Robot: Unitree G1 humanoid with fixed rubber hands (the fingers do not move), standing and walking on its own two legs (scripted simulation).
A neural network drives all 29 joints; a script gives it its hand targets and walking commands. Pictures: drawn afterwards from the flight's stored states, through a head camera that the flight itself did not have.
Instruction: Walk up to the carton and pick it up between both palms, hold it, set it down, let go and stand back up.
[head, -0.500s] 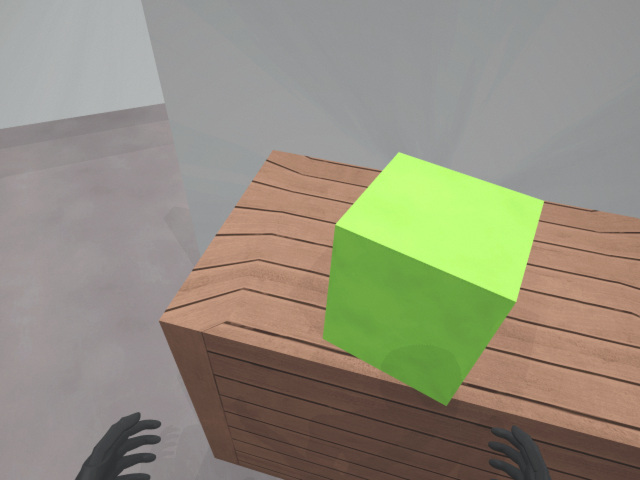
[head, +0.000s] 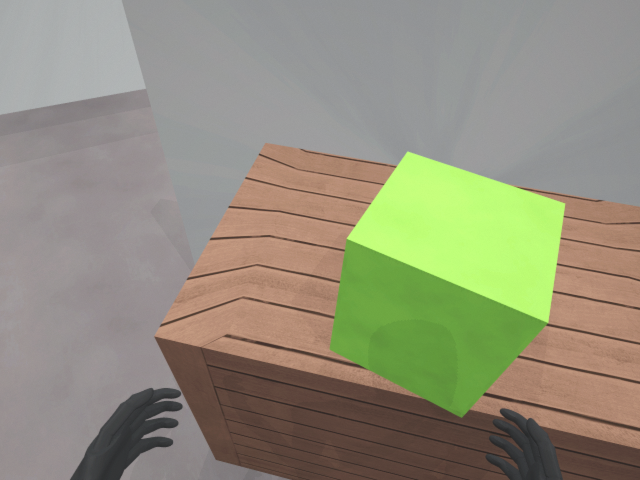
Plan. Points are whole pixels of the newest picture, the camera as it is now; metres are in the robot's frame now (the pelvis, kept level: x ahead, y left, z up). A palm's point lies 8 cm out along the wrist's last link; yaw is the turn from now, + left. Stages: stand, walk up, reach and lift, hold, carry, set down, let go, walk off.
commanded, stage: reach and lift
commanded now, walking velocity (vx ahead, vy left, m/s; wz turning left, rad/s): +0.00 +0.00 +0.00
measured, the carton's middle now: (434, 284) +0.39 -0.14 +0.04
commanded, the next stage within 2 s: none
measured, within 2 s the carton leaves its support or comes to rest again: neither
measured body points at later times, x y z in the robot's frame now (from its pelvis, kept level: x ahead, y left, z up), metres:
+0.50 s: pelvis -0.04 -0.01 +0.00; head -0.07 +0.02 +0.44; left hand +0.18 +0.22 +0.05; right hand +0.16 -0.20 +0.06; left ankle -0.06 +0.08 -0.74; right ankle -0.01 -0.16 -0.74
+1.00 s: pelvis -0.03 -0.02 +0.00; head -0.03 +0.00 +0.45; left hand +0.27 +0.19 +0.09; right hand +0.20 -0.23 +0.10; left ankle -0.06 +0.08 -0.74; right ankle -0.01 -0.16 -0.74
